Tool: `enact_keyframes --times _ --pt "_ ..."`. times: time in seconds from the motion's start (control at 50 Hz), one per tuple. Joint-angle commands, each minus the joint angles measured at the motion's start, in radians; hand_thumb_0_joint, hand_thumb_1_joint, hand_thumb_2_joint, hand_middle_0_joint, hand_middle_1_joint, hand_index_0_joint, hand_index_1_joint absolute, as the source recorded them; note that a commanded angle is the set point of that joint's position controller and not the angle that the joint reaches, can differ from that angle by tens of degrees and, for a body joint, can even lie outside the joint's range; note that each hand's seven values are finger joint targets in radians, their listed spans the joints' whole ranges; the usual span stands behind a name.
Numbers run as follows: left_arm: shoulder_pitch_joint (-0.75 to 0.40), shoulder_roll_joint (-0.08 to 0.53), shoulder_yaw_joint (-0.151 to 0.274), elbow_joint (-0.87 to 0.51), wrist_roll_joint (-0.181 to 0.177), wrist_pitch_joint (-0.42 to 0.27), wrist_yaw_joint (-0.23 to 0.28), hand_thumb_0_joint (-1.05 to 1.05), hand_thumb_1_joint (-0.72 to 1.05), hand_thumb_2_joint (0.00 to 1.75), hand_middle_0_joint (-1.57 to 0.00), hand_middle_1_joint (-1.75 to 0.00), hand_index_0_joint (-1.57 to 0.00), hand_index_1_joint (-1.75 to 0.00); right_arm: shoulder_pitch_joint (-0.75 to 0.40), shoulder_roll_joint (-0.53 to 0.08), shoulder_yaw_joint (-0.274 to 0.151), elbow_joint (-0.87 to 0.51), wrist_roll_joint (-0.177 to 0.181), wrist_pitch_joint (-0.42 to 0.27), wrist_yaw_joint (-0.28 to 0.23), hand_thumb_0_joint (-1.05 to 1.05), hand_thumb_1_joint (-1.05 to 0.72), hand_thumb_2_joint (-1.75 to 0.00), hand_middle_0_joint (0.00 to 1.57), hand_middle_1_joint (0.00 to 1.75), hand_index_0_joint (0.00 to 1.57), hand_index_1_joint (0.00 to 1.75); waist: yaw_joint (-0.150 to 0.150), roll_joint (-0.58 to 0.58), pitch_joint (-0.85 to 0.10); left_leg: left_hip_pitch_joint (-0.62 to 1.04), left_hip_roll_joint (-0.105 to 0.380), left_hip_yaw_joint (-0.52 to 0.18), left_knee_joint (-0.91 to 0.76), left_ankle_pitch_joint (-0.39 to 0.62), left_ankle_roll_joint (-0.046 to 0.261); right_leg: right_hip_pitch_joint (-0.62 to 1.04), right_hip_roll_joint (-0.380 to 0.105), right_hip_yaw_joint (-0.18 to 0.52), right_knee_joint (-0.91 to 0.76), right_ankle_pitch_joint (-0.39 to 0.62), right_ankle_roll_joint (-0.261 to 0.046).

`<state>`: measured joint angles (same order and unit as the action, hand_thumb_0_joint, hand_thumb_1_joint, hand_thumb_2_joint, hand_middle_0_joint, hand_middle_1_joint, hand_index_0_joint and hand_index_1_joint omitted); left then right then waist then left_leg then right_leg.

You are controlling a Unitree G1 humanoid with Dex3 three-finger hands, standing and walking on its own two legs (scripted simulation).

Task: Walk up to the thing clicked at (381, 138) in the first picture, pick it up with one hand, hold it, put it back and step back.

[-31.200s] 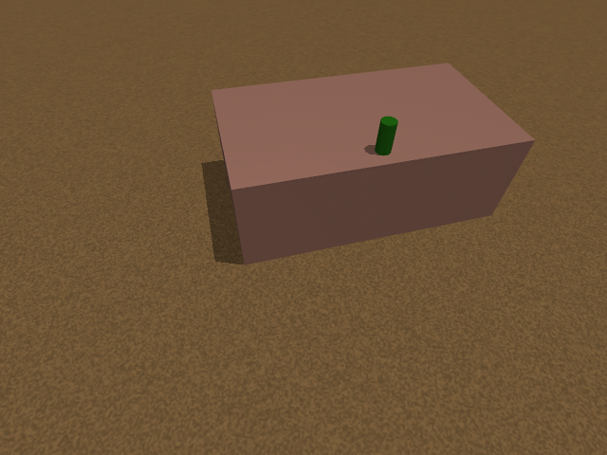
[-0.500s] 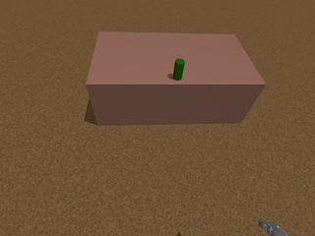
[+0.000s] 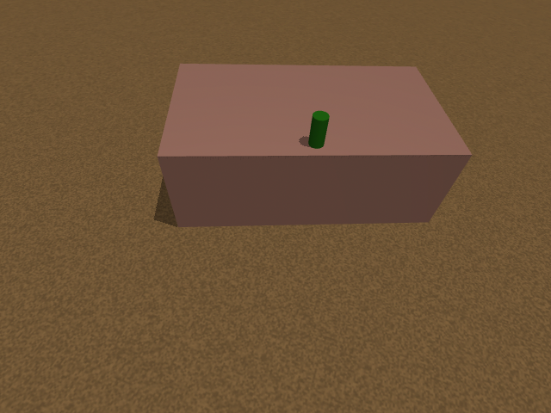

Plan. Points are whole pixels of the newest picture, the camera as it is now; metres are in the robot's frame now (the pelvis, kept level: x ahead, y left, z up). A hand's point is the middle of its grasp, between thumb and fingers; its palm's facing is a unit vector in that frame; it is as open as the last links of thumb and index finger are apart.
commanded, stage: step back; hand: right
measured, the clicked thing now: (318, 130) +1.07 -0.18 -0.29
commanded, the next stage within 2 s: stand in 0.36 s
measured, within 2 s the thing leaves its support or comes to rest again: neither
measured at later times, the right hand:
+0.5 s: hand out of the picture +0.13 -0.26 -0.14, palm faces -0.02 +0.93 -0.36, open 7.4 cm
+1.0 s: hand out of the picture +0.10 -0.26 -0.14, palm faces -0.03 +0.95 -0.32, open 7.4 cm
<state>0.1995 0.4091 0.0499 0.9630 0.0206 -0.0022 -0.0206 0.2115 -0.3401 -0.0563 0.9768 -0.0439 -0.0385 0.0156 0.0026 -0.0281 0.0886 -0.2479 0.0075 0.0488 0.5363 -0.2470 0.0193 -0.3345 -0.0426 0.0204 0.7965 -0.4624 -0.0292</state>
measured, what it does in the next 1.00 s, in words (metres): steps on the spot: right foot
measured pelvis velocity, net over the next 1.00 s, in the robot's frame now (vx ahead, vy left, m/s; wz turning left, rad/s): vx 0.01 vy -0.01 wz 0.01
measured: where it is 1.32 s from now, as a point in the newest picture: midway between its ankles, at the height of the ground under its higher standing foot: outside the picture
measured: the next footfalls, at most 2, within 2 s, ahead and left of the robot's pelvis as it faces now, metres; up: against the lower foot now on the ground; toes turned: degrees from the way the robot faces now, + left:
right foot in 0.06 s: +0.08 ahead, -0.14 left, +0.00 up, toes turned -1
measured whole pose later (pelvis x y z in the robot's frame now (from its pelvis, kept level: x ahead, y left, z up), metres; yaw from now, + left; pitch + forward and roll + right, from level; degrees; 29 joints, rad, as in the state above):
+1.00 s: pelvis +0.01 -0.01 +0.02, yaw +1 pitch -4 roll +0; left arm 0.11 0.36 0.00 1.15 0.01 -0.02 -0.01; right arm 0.09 -0.35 -0.01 1.15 -0.01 -0.01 0.02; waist 0.01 0.00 0.07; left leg -0.10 0.01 0.00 0.31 -0.16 -0.01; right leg -0.12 -0.03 -0.01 0.32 -0.14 0.02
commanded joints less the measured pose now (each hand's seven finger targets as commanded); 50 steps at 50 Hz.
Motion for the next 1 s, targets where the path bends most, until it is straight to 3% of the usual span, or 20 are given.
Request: enact_keyframes --times 0.0,0.04,0.06,0.08,0.1,0.12,0.14,0.16,0.18,0.2,0.24,0.26,0.3,0.32,0.34,0.38,0.56,0.72,0.88,0.98 --pt "0.037 0.141 0.052 -0.026 -0.004 -0.024 0.021 0.0 0.9 0.9 -0.2 -0.3 -0.2 -0.3 -0.098 -0.266 -0.052 -0.086 0.013 -0.003 -0.023 0.0 -0.9 -0.9 0.2 0.3 0.2 0.3 0.032 0.182 -0.086 -0.086 0.192 -0.186 -0.126 0.06 0.12 0.17 0.026 -0.061 -0.261 0.172 0.013" --pt "0.052 0.161 0.059 0.002 0.006 -0.029 0.034 0.0 0.9 0.9 -0.2 -0.3 -0.2 -0.3 -0.125 -0.209 -0.028 -0.087 0.03 0.013 -0.024 0.0 -0.9 -0.9 0.2 0.3 0.2 0.3 0.063 0.11 -0.117 -0.163 0.14 -0.137 -0.013 0.032 0.058 0.286 0.027 -0.03 -0.347 0.284 0.005" --pt "0.044 0.197 0.068 -0.003 0.013 -0.032 0.039 0.0 0.9 0.9 -0.2 -0.3 -0.2 -0.3 -0.128 -0.178 -0.014 -0.092 0.035 0.015 -0.026 0.0 -0.9 -0.9 0.2 0.3 0.2 0.3 0.058 0.018 -0.12 -0.2 0.09 -0.102 0.059 -0.009 0.027 0.289 -0.047 0.087 -0.393 0.269 -0.014" --pt "0.013 0.246 0.071 -0.018 0.016 -0.039 0.042 0.0 0.9 0.9 -0.2 -0.3 -0.2 -0.3 -0.104 -0.137 -0.003 -0.089 0.038 0.019 -0.027 0.0 -0.9 -0.9 0.2 0.3 0.2 0.3 0.041 -0.117 -0.103 -0.211 0.002 -0.091 0.154 -0.144 -0.015 0.193 -0.209 0.338 -0.516 0.136 -0.073" --pt "-0.122 0.292 0.069 -0.046 0.016 -0.036 0.037 0.0 0.9 0.9 -0.2 -0.3 -0.2 -0.3 -0.058 -0.184 -0.021 -0.048 0.034 0.028 -0.033 0.0 -0.9 -0.9 0.2 0.3 0.2 0.3 0.009 -0.148 -0.078 -0.074 0.006 -0.09 0.242 -0.288 -0.026 -0.014 -0.315 0.403 -0.539 -0.014 -0.179" --pt "-0.216 0.265 0.062 -0.071 0.015 -0.034 0.034 0.0 0.9 0.9 -0.2 -0.3 -0.2 -0.3 0.003 -0.211 -0.028 -0.009 0.03 0.028 -0.03 0.0 -0.9 -0.9 0.2 0.3 0.2 0.3 -0.038 -0.118 -0.046 0.026 0.04 -0.094 0.218 -0.237 -0.026 -0.099 -0.29 0.354 -0.496 -0.026 -0.176" --pt "-0.231 0.225 0.05 -0.068 0.008 -0.032 0.033 0.0 0.9 0.9 -0.2 -0.3 -0.2 -0.3 0.016 -0.202 -0.022 0.013 0.032 0.021 -0.028 0.0 -0.9 -0.9 0.2 0.3 0.2 0.3 -0.056 -0.087 -0.047 0.054 0.037 -0.073 0.07 -0.199 -0.019 -0.085 -0.22 0.239 -0.45 0.062 -0.128" --pt "-0.207 0.19 0.042 -0.066 0.003 -0.035 0.034 0.0 0.9 0.9 -0.2 -0.3 -0.2 -0.3 0.001 -0.214 -0.022 0.02 0.035 0.012 -0.029 0.0 -0.9 -0.9 0.2 0.3 0.2 0.3 -0.047 -0.052 -0.077 0.052 0.053 -0.095 -0.021 0.013 -0.004 0.004 -0.161 0.142 -0.391 0.26 -0.07" --pt "-0.184 0.169 0.039 -0.048 -0.004 -0.039 0.034 0.0 0.9 0.9 -0.2 -0.3 -0.2 -0.3 -0.025 -0.22 -0.021 0.022 0.035 0.005 -0.029 0.0 -0.9 -0.9 0.2 0.3 0.2 0.3 -0.025 -0.037 -0.121 0.048 0.084 -0.138 -0.036 0.19 0.015 0.078 -0.114 0.083 -0.33 0.418 -0.034" --pt "-0.163 0.171 0.043 -0.033 -0.008 -0.039 0.033 0.0 0.9 0.9 -0.2 -0.3 -0.2 -0.3 -0.033 -0.221 -0.02 0.025 0.034 0.002 -0.031 0.0 -0.9 -0.9 0.2 0.3 0.2 0.3 -0.004 -0.047 -0.161 0.051 0.097 -0.135 -0.033 0.301 0.023 0.148 -0.091 0.056 -0.288 0.527 -0.021" --pt "-0.122 0.193 0.042 -0.012 -0.013 -0.034 0.031 0.0 0.9 0.9 -0.2 -0.3 -0.2 -0.3 -0.086 -0.232 -0.012 0.02 0.034 0.004 -0.032 0.0 -0.9 -0.9 0.2 0.3 0.2 0.3 0.028 -0.054 -0.174 0.04 0.092 -0.132 0.004 0.291 0.034 0.165 -0.087 0.069 -0.329 0.471 -0.015" --pt "-0.151 0.196 0.041 -0.006 -0.01 -0.032 0.034 0.0 0.9 0.9 -0.2 -0.3 -0.2 -0.3 -0.095 -0.225 -0.013 0.022 0.033 0.006 -0.033 0.0 -0.9 -0.9 0.2 0.3 0.2 0.3 0.01 -0.043 -0.165 0.023 0.09 -0.127 -0.004 0.293 0.027 0.187 -0.096 0.063 -0.336 0.468 -0.022" --pt "-0.181 0.185 0.042 -0.001 -0.01 -0.027 0.037 0.0 0.9 0.9 -0.2 -0.3 -0.2 -0.3 -0.096 -0.226 -0.013 0.041 0.03 0.006 -0.036 0.0 -0.9 -0.9 0.2 0.3 0.2 0.3 0.005 -0.005 -0.175 0.033 0.097 -0.114 -0.038 0.335 0.021 0.222 -0.097 0.045 -0.306 0.537 -0.024" --pt "-0.181 0.183 0.041 0.004 -0.012 -0.026 0.038 0.0 0.9 0.9 -0.2 -0.3 -0.2 -0.3 -0.093 -0.231 -0.014 0.049 0.03 0.006 -0.038 0.0 -0.9 -0.9 0.2 0.3 0.2 0.3 0.006 0.01 -0.184 0.039 0.098 -0.122 -0.039 0.366 0.024 0.228 -0.092 0.037 -0.298 0.55 -0.025" --pt "-0.127 0.125 0.011 0.032 -0.033 -0.026 0.031 0.0 0.9 0.9 -0.2 -0.3 -0.2 -0.3 -0.095 -0.234 -0.002 0.041 0.029 -0.001 -0.033 0.0 -0.9 -0.9 0.2 0.3 0.2 0.3 0.008 0.053 -0.199 0.096 0.114 -0.148 -0.099 0.362 0.02 0.232 -0.085 0.062 -0.326 0.54 -0.009" --pt "-0.145 0.135 0.01 0.043 -0.031 -0.028 0.029 0.0 0.9 0.9 -0.2 -0.3 -0.2 -0.3 -0.129 -0.233 -0.001 0.051 0.034 -0.007 -0.031 0.0 -0.9 -0.9 0.2 0.3 0.2 0.3 0.014 0.067 -0.194 0.113 0.123 -0.161 -0.117 0.398 0.011 0.253 -0.083 0.051 -0.345 0.548 -0.001" --pt "-0.194 0.14 -0.001 0.083 -0.017 -0.032 0.025 0.0 0.9 0.9 -0.2 -0.3 -0.2 -0.3 -0.172 -0.221 0.007 0.069 0.038 -0.007 -0.028 0.0 -0.9 -0.9 0.2 0.3 0.2 0.3 0.001 0.045 -0.161 0.163 0.13 -0.139 -0.215 0.377 -0.004 0.278 -0.083 0.042 -0.435 0.538 0.014" --pt "-0.19 0.143 -0.009 0.106 -0.011 -0.037 0.024 0.0 0.9 0.9 -0.2 -0.3 -0.2 -0.3 -0.193 -0.218 0.006 0.082 0.036 0.002 -0.019 0.0 -0.9 -0.9 0.2 0.3 0.2 0.3 -0.006 0.032 -0.103 0.132 0.119 -0.135 -0.269 0.164 -0.007 0.25 -0.086 0.052 -0.52 0.386 0.022" --pt "-0.168 0.155 -0.012 0.115 -0.011 -0.041 0.024 0.0 0.9 0.9 -0.2 -0.3 -0.2 -0.3 -0.192 -0.215 0.005 0.097 0.033 0.005 -0.012 0.0 -0.9 -0.9 0.2 0.3 0.2 0.3 -0.002 0.032 -0.118 0.154 0.12 -0.137 -0.281 0.131 -0.007 0.232 -0.091 0.057 -0.534 0.343 0.017" --pt "-0.153 0.164 -0.012 0.119 -0.011 -0.038 0.023 0.0 0.9 0.9 -0.2 -0.3 -0.2 -0.3 -0.17 -0.211 0.008 0.108 0.033 0.009 -0.008 0.0 -0.9 -0.9 0.2 0.3 0.2 0.3 0.0 0.014 -0.076 0.109 0.112 -0.142 -0.291 0.045 -0.006 0.203 -0.09 0.066 -0.557 0.222 0.018"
